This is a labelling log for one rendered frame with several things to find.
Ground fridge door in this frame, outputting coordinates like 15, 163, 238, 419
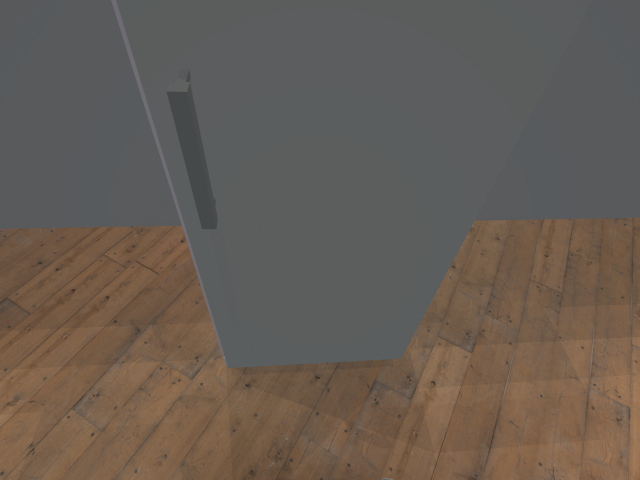
116, 0, 592, 368

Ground handle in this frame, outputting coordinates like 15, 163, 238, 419
167, 69, 218, 229

